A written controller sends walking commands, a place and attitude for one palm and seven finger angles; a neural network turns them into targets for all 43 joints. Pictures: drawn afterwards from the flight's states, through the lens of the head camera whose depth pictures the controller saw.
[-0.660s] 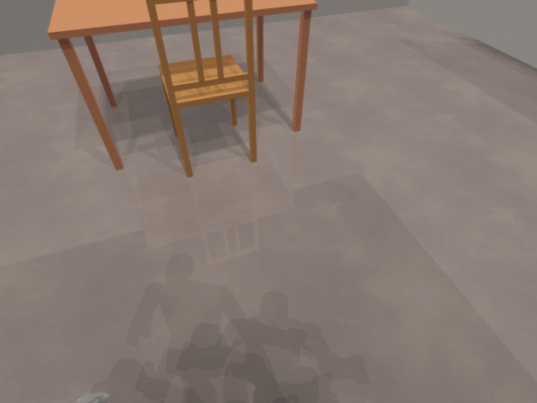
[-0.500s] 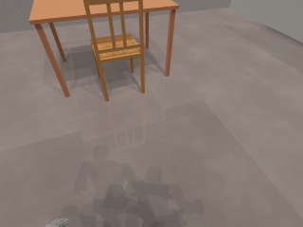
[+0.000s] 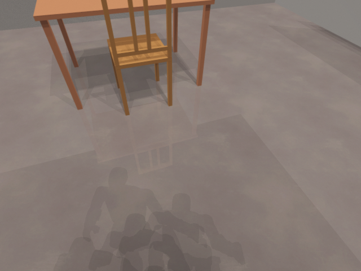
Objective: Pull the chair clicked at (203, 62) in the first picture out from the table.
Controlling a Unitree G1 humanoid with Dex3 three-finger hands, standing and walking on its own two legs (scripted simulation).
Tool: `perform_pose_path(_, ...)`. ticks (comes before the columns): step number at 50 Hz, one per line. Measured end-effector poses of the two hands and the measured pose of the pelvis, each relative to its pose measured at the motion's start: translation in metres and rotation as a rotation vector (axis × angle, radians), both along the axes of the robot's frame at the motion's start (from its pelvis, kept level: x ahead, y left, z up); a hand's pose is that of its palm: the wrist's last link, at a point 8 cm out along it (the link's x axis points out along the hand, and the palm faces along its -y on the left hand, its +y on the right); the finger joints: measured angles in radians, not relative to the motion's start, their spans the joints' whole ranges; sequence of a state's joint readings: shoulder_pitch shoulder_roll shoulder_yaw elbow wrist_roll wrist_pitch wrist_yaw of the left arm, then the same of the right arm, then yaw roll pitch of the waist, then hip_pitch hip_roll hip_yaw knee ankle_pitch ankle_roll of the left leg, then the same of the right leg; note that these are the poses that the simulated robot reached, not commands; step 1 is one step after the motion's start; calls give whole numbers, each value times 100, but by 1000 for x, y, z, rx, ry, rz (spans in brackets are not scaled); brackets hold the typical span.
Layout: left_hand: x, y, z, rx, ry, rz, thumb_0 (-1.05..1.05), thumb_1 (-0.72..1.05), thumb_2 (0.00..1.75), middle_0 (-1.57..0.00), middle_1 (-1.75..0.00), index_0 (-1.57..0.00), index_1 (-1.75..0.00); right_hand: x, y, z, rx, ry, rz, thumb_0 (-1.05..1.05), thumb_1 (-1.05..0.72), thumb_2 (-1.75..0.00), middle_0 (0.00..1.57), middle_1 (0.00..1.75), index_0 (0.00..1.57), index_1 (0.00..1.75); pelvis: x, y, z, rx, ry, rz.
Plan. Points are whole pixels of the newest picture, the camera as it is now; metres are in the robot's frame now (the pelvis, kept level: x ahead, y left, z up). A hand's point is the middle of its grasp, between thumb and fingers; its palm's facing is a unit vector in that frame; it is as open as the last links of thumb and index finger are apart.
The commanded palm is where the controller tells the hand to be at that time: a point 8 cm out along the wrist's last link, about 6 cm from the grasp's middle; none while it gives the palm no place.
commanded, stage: stand and wait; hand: left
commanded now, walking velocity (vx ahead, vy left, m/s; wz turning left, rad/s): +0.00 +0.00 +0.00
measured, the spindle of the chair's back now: (133, 25) +1.45 +0.38 -0.07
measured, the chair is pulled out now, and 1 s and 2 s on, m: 0.00 0.00 0.00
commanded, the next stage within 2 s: look at it before walking up in 0.16 s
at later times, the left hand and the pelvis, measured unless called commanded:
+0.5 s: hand out of the picture +0.08 +0.25 -0.16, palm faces -0.04 -0.94 -0.33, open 7.4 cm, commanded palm none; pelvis +0.00 +0.00 +0.00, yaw +0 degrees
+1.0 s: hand out of the picture +0.08 +0.24 -0.16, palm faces -0.04 -0.95 -0.31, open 7.4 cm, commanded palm none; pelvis +0.01 +0.00 +0.00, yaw -1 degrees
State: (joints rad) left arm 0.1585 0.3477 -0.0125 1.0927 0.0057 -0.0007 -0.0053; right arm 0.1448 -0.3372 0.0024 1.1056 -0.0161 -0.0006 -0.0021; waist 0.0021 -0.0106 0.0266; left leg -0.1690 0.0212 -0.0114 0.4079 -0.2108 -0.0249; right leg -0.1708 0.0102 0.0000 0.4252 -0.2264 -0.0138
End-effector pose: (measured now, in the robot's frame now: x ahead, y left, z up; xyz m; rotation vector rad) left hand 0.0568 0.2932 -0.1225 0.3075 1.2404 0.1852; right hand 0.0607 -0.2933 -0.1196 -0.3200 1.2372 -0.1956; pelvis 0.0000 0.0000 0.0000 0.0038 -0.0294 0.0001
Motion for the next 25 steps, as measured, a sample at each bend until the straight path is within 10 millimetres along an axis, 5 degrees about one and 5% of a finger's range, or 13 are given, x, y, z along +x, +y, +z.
perform_pose_path(25,15,2,4,-3,-31,-19,0,91,90,-20,-30,-20,-30,11,8,1,14,-26,8,1,-90,-90,20,30,20,30,1,4,2,1,7,-3)
